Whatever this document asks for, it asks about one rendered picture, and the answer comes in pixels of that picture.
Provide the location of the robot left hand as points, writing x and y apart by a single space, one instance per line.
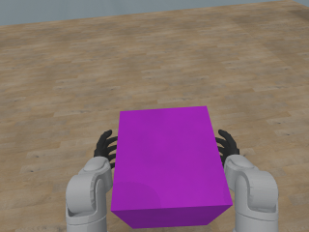
102 149

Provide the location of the left robot forearm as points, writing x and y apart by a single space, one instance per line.
86 207

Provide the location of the carton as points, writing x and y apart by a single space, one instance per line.
168 170

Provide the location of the right robot forearm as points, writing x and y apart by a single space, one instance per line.
256 195

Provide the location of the robot right hand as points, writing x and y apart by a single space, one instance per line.
230 146

